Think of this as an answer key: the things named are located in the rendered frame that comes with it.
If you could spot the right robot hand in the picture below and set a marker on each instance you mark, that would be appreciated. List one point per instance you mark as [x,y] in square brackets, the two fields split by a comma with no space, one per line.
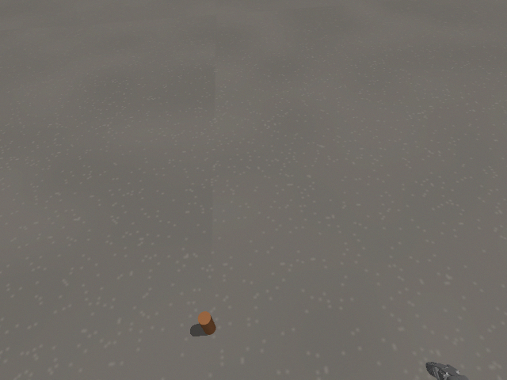
[443,372]

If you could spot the can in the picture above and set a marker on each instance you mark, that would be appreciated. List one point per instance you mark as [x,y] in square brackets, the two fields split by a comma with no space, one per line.
[206,322]

